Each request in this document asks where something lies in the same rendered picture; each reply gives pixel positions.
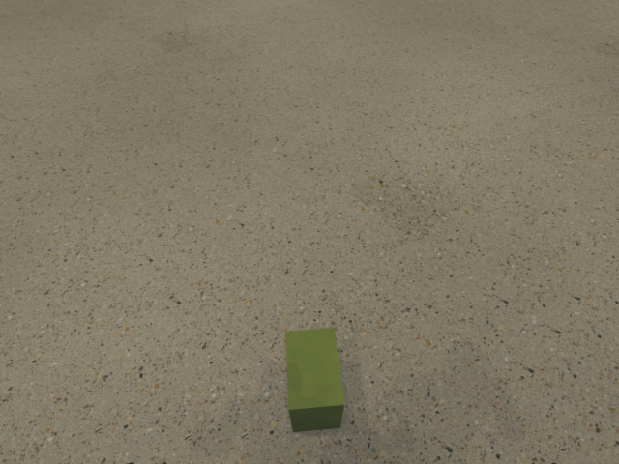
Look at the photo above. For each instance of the carton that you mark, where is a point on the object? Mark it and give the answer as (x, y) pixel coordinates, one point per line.
(315, 399)

